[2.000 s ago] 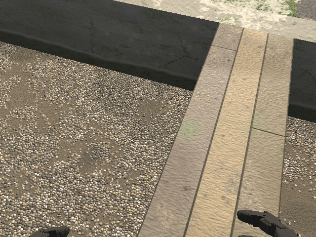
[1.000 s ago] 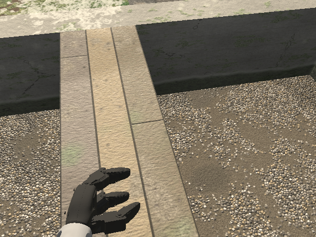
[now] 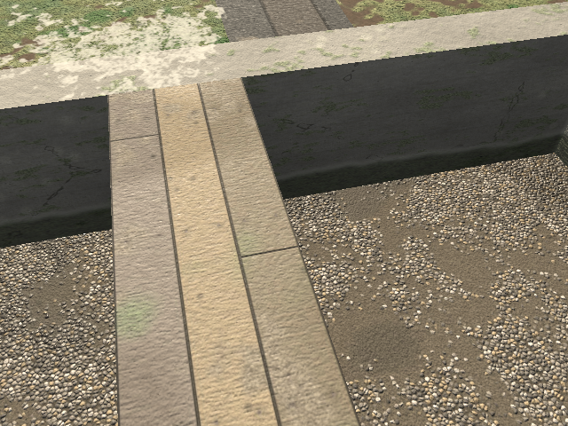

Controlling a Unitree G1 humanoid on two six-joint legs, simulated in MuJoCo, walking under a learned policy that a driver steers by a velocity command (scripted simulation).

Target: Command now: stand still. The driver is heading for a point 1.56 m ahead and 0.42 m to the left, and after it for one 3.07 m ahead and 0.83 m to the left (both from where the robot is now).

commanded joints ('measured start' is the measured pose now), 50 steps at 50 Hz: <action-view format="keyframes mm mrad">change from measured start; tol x16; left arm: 1 -23 59 15 -66 0 -17 1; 24 -21 203 40 117 -37 -15 7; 31 235 254 65 168 -60 -6 -56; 50 -120 80 9 101 -31 -17 -29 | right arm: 1 -14 -71 -11 -48 2 -16 -4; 36 10 -154 -12 173 33 -15 117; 44 493 -207 -32 261 2 -51 85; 50 84 -166 13 84 80 -55 74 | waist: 1 1 -3 -19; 30 93 -96 83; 41 -94 -148 34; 44 -237 238 54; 46 -33 394 84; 50 26 128 148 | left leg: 1 -31 179 -155 -97 222 -38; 10 -14 184 -156 -125 202 -32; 13 87 188 -162 -134 485 14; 21 60 171 -155 -243 17 -7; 26 -264 120 -139 -74 -356 15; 33 -578 142 -100 575 -258 -26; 42 58 91 13 415 -147 -80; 44 188 234 -245 103 -368 -144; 46 105 513 -990 -316 -527 -104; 50 -304 314 -404 -101 194 5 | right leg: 1 59 -128 140 -46 281 -56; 19 140 -175 107 -156 463 -94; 20 154 -186 121 -204 369 -93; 21 107 -135 175 -298 -75 -84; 25 72 -114 220 -267 -420 -123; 31 223 -349 570 -378 -529 -229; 39 -232 -150 193 -311 -406 -87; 42 -432 -109 116 -81 -579 -69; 46 -892 -33 -42 1034 -196 -13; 50 -657 -155 -59 1017 -18 141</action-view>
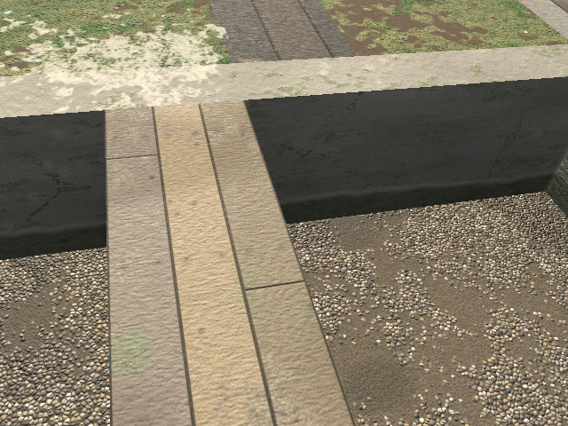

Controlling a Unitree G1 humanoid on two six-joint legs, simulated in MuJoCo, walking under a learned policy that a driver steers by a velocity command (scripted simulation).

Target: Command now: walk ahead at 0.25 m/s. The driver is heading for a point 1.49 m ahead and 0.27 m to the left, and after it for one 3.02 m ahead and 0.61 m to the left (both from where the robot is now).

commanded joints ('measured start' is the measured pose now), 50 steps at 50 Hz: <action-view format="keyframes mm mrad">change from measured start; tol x16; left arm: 1 -139 -38 -29 -112 27 4 3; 50 -10 3 -54 -51 19 -2 -21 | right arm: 1 -128 -91 -1 -91 -18 7 -41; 6 43 -95 12 -42 -88 5 -84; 13 -146 -81 24 -151 -126 -2 -143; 15 119 -44 14 -64 -85 25 -163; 32 -217 -112 15 -161 -76 23 -106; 50 -126 -81 26 -129 -58 12 -104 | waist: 1 74 150 163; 13 116 -2 -184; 15 23 -191 -137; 31 79 150 130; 50 46 59 57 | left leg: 1 -78 182 -289 -433 469 22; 11 239 133 -87 -208 997 -90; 14 10 -25 -70 179 -187 -69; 18 -119 42 -101 337 -134 -77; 24 107 26 -35 151 -48 -60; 31 -11 154 -224 -368 156 -59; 50 219 140 -143 -442 517 -25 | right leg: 1 -176 -43 -31 -12 76 75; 10 266 97 -25 -798 181 -51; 14 738 -195 371 -947 1006 -53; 18 516 -160 420 -1105 434 -87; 28 325 -29 202 -1092 57 -79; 35 492 5 167 -1059 329 -131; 50 469 -33 195 -1024 348 -138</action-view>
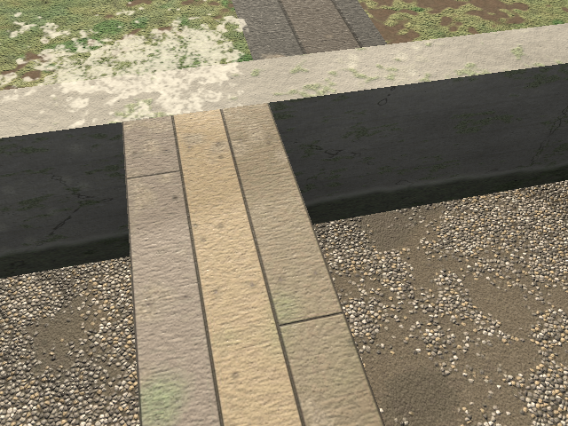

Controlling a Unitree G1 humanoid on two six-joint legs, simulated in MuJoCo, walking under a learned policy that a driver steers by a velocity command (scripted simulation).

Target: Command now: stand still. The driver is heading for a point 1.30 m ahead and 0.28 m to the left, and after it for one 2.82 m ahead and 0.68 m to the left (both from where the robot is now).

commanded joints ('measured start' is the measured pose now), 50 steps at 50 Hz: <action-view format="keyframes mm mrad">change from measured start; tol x32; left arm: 1 11 61 8 -39 0 -10 -1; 25 250 215 70 63 -21 12 -77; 50 -227 5 22 -103 -2 -16 -70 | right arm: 1 52 -89 -18 -27 5 -8 -1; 50 183 -73 -28 -9 28 -50 68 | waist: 1 -2 23 -30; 38 -44 -45 37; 42 -89 384 -1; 50 -39 43 6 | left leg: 1 -9 203 -153 -80 356 -19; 10 35 200 -105 -45 653 10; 16 -79 181 -189 -204 -110 11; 28 -666 159 -98 804 -240 1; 39 112 59 29 264 -161 -56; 42 365 527 -962 -310 -628 -91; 50 -179 195 -143 -181 209 16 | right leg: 1 50 -156 168 -23 231 -34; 14 159 -148 106 -4 303 -63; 18 -24 -87 169 -158 -389 -34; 24 185 -247 482 -272 -602 -114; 37 -315 -135 234 -151 -483 -101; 42 -995 -39 -20 1014 -275 -21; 50 -583 -130 -125 790 143 136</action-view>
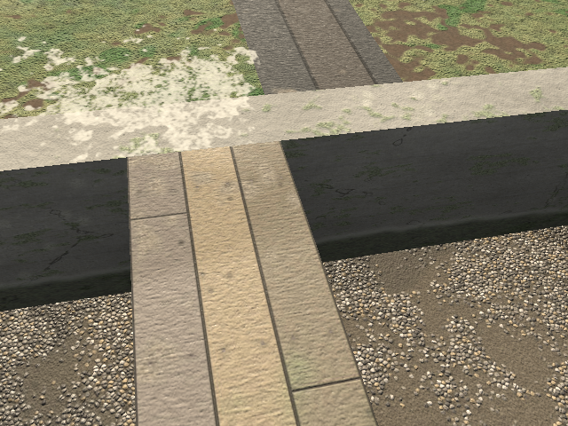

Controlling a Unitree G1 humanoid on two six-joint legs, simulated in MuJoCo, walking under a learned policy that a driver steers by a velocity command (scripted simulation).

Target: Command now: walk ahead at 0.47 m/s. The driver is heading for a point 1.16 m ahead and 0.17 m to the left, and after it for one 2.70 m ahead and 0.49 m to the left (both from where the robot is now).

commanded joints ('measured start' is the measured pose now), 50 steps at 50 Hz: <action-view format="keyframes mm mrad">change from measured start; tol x32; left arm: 1 -154 -41 -24 -91 24 -4 -20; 33 515 21 -10 -26 19 -31 99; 50 191 -34 -31 -184 51 -10 107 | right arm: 1 31 -100 -15 -55 -25 -17 11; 36 -700 -56 5 -261 -38 72 103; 43 -154 -320 -99 -152 17 38 66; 50 -330 -129 -51 -160 11 3 -3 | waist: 1 -10 59 72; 14 149 -177 -253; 38 85 -96 195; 45 -51 377 -344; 50 84 -25 -36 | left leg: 1 -56 185 -161 -284 392 -9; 10 166 208 -86 35 785 26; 13 -527 -12 -27 832 -343 -44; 16 -761 113 -111 1169 -29 -94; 34 -884 183 16 589 259 -125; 42 117 64 -61 96 110 63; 44 655 422 -805 -88 148 124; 50 -225 282 -372 -115 272 110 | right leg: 1 21 26 -62 -152 81 8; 11 620 149 -49 -801 -56 -157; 14 1289 -326 896 -1060 -156 -219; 20 473 -127 316 -992 91 -176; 33 853 -74 266 -1050 127 -184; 41 768 -73 82 -720 671 -139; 42 697 -20 56 -511 386 -115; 43 493 83 2 -178 -565 -94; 45 -78 160 89 314 -487 -74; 50 204 -3 82 234 -262 -27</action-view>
